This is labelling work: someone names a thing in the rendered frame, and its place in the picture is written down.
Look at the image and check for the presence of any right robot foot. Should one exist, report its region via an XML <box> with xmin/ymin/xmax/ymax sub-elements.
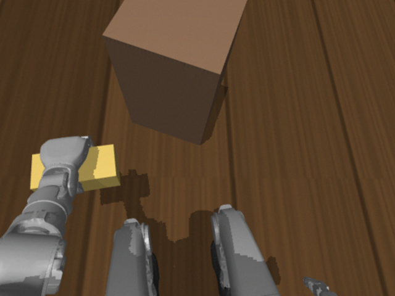
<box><xmin>210</xmin><ymin>240</ymin><xmax>231</xmax><ymax>296</ymax></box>

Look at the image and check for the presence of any left robot arm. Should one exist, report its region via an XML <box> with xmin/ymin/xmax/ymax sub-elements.
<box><xmin>0</xmin><ymin>163</ymin><xmax>79</xmax><ymax>296</ymax></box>

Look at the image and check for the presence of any left robot hand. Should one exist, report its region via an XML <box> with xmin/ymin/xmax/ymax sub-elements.
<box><xmin>40</xmin><ymin>136</ymin><xmax>94</xmax><ymax>194</ymax></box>

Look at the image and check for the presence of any right robot hand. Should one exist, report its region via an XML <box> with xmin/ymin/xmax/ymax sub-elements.
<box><xmin>303</xmin><ymin>277</ymin><xmax>337</xmax><ymax>296</ymax></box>

